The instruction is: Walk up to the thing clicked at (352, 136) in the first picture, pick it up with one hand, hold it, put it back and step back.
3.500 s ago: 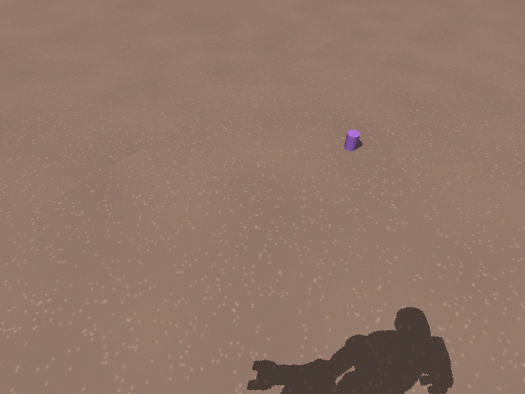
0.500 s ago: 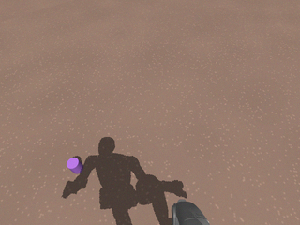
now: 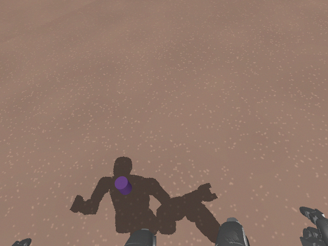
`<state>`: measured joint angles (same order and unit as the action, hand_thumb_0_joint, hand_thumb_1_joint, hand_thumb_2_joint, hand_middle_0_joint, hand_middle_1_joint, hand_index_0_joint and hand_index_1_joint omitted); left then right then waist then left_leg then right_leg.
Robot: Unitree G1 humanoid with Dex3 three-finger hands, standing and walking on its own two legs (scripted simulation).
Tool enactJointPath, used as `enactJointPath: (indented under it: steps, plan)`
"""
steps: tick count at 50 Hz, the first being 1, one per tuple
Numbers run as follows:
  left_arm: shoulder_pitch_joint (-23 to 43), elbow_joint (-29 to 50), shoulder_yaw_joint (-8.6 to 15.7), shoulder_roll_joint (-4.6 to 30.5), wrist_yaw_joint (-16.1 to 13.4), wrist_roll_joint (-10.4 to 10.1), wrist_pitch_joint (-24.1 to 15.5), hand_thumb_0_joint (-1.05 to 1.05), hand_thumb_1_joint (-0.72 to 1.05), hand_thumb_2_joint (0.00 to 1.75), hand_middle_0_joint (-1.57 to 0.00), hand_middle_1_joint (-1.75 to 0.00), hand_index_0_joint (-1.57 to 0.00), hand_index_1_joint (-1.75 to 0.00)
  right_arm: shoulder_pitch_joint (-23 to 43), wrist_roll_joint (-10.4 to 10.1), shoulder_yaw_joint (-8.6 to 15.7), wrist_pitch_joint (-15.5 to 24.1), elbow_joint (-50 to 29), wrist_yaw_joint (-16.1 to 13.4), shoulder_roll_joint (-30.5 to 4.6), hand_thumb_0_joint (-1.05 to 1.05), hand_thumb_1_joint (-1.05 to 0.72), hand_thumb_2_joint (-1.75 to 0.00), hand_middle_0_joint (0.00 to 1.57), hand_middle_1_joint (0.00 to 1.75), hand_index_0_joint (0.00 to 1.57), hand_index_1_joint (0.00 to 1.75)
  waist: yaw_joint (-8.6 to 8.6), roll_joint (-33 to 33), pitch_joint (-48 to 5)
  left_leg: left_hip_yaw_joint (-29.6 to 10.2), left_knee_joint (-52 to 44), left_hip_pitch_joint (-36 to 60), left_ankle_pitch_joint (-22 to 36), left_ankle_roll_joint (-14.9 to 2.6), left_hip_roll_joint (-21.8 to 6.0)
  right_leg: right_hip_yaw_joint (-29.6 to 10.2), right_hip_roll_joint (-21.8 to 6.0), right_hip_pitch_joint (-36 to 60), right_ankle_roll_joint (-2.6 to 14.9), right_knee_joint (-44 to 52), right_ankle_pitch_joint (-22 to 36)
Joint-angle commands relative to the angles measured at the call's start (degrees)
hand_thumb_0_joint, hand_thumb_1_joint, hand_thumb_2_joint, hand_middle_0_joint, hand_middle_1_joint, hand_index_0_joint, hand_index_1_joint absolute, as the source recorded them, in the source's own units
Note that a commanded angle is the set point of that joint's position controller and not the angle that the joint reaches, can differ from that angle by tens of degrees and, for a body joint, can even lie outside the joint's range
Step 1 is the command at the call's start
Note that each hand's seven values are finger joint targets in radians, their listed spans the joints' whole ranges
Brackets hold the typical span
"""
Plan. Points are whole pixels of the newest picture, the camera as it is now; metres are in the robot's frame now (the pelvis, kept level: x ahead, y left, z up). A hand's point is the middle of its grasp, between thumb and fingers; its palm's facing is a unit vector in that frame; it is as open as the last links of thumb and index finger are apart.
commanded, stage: walk up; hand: left
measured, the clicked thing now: (123, 185) +0.47 +0.35 -0.65
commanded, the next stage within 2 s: none
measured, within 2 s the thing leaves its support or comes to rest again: neither
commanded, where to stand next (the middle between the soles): +0.03 +0.30 m, yaw -25 degrees
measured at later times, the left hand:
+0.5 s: hand out of the picture +0.07 +0.49 -0.07, palm faces -0.15 -0.79 -0.59, open 7.4 cm
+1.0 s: hand out of the picture +0.03 +0.68 -0.10, palm faces -0.40 -0.84 -0.38, open 7.4 cm
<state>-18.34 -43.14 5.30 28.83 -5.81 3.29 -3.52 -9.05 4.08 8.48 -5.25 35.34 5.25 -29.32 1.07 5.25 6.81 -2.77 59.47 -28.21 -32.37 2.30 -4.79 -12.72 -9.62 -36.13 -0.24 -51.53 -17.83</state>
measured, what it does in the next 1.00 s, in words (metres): steps to the left, turning right: right foot, then left foot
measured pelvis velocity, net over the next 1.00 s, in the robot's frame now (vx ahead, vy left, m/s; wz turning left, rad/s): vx -0.11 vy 0.42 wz -0.40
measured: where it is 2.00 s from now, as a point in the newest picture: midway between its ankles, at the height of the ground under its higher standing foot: outside the picture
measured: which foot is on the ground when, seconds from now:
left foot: down 0.00-0.30, up 0.32-0.62, down 0.64-1.00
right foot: down 0.00-0.00, up 0.02-0.26, down 0.28-0.68, up 0.70-1.00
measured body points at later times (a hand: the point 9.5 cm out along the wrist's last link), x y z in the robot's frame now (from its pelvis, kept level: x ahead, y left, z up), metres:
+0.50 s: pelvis -0.06 +0.22 +0.03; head -0.02 +0.16 +0.47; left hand +0.08 +0.53 -0.04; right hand -0.01 -0.12 -0.10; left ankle -0.02 +0.38 -0.57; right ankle +0.02 +0.05 -0.67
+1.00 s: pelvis -0.11 +0.42 +0.06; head -0.08 +0.44 +0.51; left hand +0.05 +0.72 -0.07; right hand -0.24 +0.12 -0.04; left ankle -0.06 +0.51 -0.67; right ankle -0.17 +0.28 -0.58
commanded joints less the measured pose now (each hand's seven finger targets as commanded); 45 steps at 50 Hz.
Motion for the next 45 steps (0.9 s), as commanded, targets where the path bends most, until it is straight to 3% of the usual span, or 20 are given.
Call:
enactJointPath:
  steps: [1,2,3,5,10,13,14,15,17,18,22,30,32,33,34,35,36,38,40,45]
  plan:
    - [3.73,4.83,2.61,7.76,-3.70,-1.76,-0.43,0.00,0.90,0.90,-0.20,-0.30,-0.20,-0.30,-11.86,0.84,5.06,2.52,-2.06,-2.47,-18.04,0.00,-0.90,-0.90,0.20,0.30,0.20,0.30,-9.34,18.91,-6.37,-27.37,-35.68,13.46,20.69,-10.50,-15.20,9.34,16.76,-20.18,1.72,-23.68,-20.35]
    - [4.89,4.03,2.00,9.72,-4.40,-1.28,-0.74,0.00,0.90,0.90,-0.20,-0.30,-0.20,-0.30,-5.93,-0.22,5.05,2.58,-2.98,-2.97,-20.09,0.00,-0.90,-0.90,0.20,0.30,0.20,0.30,-7.28,18.65,-5.41,-36.20,-38.77,7.67,17.28,-16.49,-20.31,8.56,11.68,-16.80,3.14,-27.38,-18.17]
    - [5.36,2.44,2.44,12.56,-3.85,-1.93,-1.03,0.00,0.90,0.90,-0.20,-0.30,-0.20,-0.30,-2.52,-0.18,4.18,2.61,-4.57,-3.14,-15.29,0.00,-0.90,-0.90,0.20,0.30,0.20,0.30,-6.86,10.21,-1.83,-29.92,-35.82,3.65,19.68,-16.44,-17.73,9.32,9.40,-13.71,2.46,-26.91,-15.07]
    - [-1.45,-1.62,3.38,11.59,-2.84,-4.19,-0.65,0.00,0.90,0.90,-0.20,-0.30,-0.20,-0.30,-0.45,0.72,2.26,2.63,-5.35,-3.80,-8.72,0.00,-0.90,-0.90,0.20,0.30,0.20,0.30,-4.35,5.27,-2.38,-12.19,-26.04,8.57,36.31,-12.82,-9.91,9.73,10.72,-10.80,2.44,-26.13,-10.13]
    - [-5.44,-0.68,2.05,7.44,-1.79,-5.12,-0.48,0.00,0.90,0.90,-0.20,-0.30,-0.20,-0.30,-3.72,1.03,1.37,2.00,-5.43,-3.75,-6.88,0.00,-0.90,-0.90,0.20,0.30,0.20,0.30,-4.55,11.40,-8.02,-5.35,-20.95,17.15,49.39,-12.72,-8.31,17.08,9.09,1.10,1.78,-4.24,-6.77]
    - [-16.51,-2.95,2.99,8.11,-2.59,-4.29,-0.78,0.00,0.90,0.90,-0.20,-0.30,-0.20,-0.30,1.26,0.46,0.55,0.85,-7.90,-3.29,-5.71,0.00,-0.90,-0.90,0.20,0.30,0.20,0.30,2.59,4.27,-10.74,2.31,-9.10,6.25,43.88,-7.63,-3.43,16.47,9.06,23.44,3.33,20.02,11.33]
    - [-18.96,-3.24,4.26,10.90,-3.07,-3.48,-0.71,0.00,0.90,0.90,-0.20,-0.30,-0.20,-0.30,-0.59,-0.34,-0.21,0.87,-7.95,-3.08,-3.51,0.00,-0.90,-0.90,0.20,0.30,0.20,0.30,4.26,-0.60,-11.88,3.14,-2.69,-0.57,38.20,-4.28,-0.82,10.40,7.02,33.14,3.84,22.80,14.76]
    - [-18.82,-1.73,5.18,13.82,-3.45,-2.29,-0.73,0.00,0.90,0.90,-0.20,-0.30,-0.20,-0.30,-4.15,-0.85,-0.81,0.92,-7.67,-3.08,-1.35,0.00,-0.90,-0.90,0.20,0.30,0.20,0.30,3.73,-10.55,-13.21,1.24,6.36,-16.84,3.10,-1.06,2.55,-8.09,-4.61,44.24,9.63,20.38,23.75]
    - [-7.80,3.99,5.48,16.37,-4.03,-1.90,-0.51,0.00,0.90,0.90,-0.20,-0.30,-0.20,-0.30,-9.84,0.02,1.12,-0.63,-7.00,-4.33,-6.08,0.00,-0.90,-0.90,0.20,0.30,0.20,0.30,-1.03,-7.40,-16.65,-7.76,23.87,-18.30,-5.20,0.01,-0.71,-28.02,-22.35,35.28,22.57,21.83,19.58]
    - [-3.04,5.28,5.34,15.97,-4.32,-2.32,-0.97,0.00,0.90,0.90,-0.20,-0.30,-0.20,-0.30,-7.47,0.25,1.85,-0.98,-6.70,-4.61,-8.52,0.00,-0.90,-0.90,0.20,0.30,0.20,0.30,-1.55,-4.86,-13.30,-10.86,29.21,-16.98,-1.91,-0.67,-2.90,-28.46,-22.23,26.72,23.31,25.72,9.69]
    - [-0.81,4.66,4.35,13.43,-2.98,-1.64,-1.05,0.00,0.90,0.90,-0.20,-0.30,-0.20,-0.30,-5.31,-0.13,2.20,-1.22,-5.19,-2.40,-7.68,0.00,-0.90,-0.90,0.20,0.30,0.20,0.30,-2.78,-5.86,-3.88,-4.58,25.78,-7.37,8.90,-2.22,-0.05,-8.06,-6.35,5.60,13.54,23.67,-8.23]
    - [1.31,2.70,6.13,17.62,-1.63,0.12,0.44,0.00,0.90,0.90,-0.20,-0.30,-0.20,-0.30,-8.72,-1.97,1.98,-1.62,-1.46,-1.27,-7.14,0.00,-0.90,-0.90,0.20,0.30,0.20,0.30,-1.27,-20.85,-7.91,5.70,-3.24,4.98,-3.92,-2.55,1.72,-2.97,0.52,3.87,8.24,21.41,-18.47]
    - [2.89,1.97,5.20,15.04,-0.97,-0.10,1.79,0.00,0.90,0.90,-0.20,-0.30,-0.20,-0.30,-17.75,-2.37,2.58,-0.90,3.44,-1.78,-6.86,0.00,-0.90,-0.90,0.20,0.30,0.20,0.30,-5.54,-16.44,-9.87,9.47,-17.09,16.84,-2.94,-2.87,5.46,1.54,4.65,-2.99,4.29,14.15,-21.17]
    - [3.41,1.90,4.09,10.46,-1.00,-0.33,2.33,0.00,0.90,0.90,-0.20,-0.30,-0.20,-0.30,-22.32,-1.38,2.95,-0.25,5.08,-2.33,-8.54,0.00,-0.90,-0.90,0.20,0.30,0.20,0.30,-8.59,-3.86,-7.39,1.21,-25.99,16.44,-8.44,-3.96,2.36,4.01,11.42,-9.94,2.82,-1.61,-23.11]
    - [5.05,2.51,2.47,4.54,-1.26,-1.11,2.08,0.00,0.90,0.90,-0.20,-0.30,-0.20,-0.30,-17.80,-0.49,3.25,0.49,3.66,-3.01,-13.09,0.00,-0.90,-0.90,0.20,0.30,0.20,0.30,-7.41,11.96,-2.44,-23.74,-36.63,5.78,-21.07,-7.82,-12.74,8.50,17.79,-18.24,1.73,-22.65,-15.99]
    - [10.50,3.78,3.44,8.89,-2.30,-0.21,1.34,0.00,0.90,0.90,-0.20,-0.30,-0.20,-0.30,-6.65,-2.09,3.52,1.17,1.72,-3.54,-19.67,0.00,-0.90,-0.90,0.20,0.30,0.20,0.30,-6.05,11.70,3.75,-42.10,-49.71,-6.53,-27.39,-16.02,-22.79,3.29,14.29,-16.28,1.51,-26.32,-12.71]
    - [12.24,2.23,3.96,12.16,-1.76,-0.19,0.75,0.00,0.90,0.90,-0.20,-0.30,-0.20,-0.30,2.63,-2.36,2.96,2.02,0.17,-3.81,-19.57,0.00,-0.90,-0.90,0.20,0.30,0.20,0.30,-3.24,6.27,7.55,-45.75,-51.14,-14.66,-31.84,-19.08,-25.99,2.97,10.49,-10.14,1.29,-29.76,-9.27]
    - [6.14,-3.87,4.24,11.98,0.14,-2.89,1.11,0.00,0.90,0.90,-0.20,-0.30,-0.20,-0.30,5.83,-1.16,1.03,3.77,0.76,-4.84,-12.44,0.00,-0.90,-0.90,0.20,0.30,0.20,0.30,-0.10,-2.98,7.76,-24.41,-42.13,-9.07,-19.57,-8.16,-13.54,1.30,11.68,-10.48,0.77,-28.15,-2.60]
    - [-0.77,-7.43,3.89,8.99,2.13,-3.59,2.62,0.00,0.90,0.90,-0.20,-0.30,-0.20,-0.30,0.27,-1.91,0.85,5.57,5.52,-5.96,-12.39,0.00,-0.90,-0.90,0.20,0.30,0.20,0.30,0.15,-0.21,3.75,-20.66,-41.18,2.27,-15.55,-2.54,-10.03,2.16,13.69,-9.45,1.10,-26.89,-0.05]
    - [0.81,-6.28,3.68,8.91,5.44,-1.45,3.03,0.00,0.90,0.90,-0.20,-0.30,-0.20,-0.30,-8.72,-2.27,0.41,8.87,11.45,-6.93,-11.17,0.00,-0.90,-0.90,0.20,0.30,0.20,0.30,-1.83,1.38,-3.27,-18.75,-40.31,26.41,-9.58,-5.11,-12.94,-0.16,11.68,-13.98,0.22,-18.82,1.17]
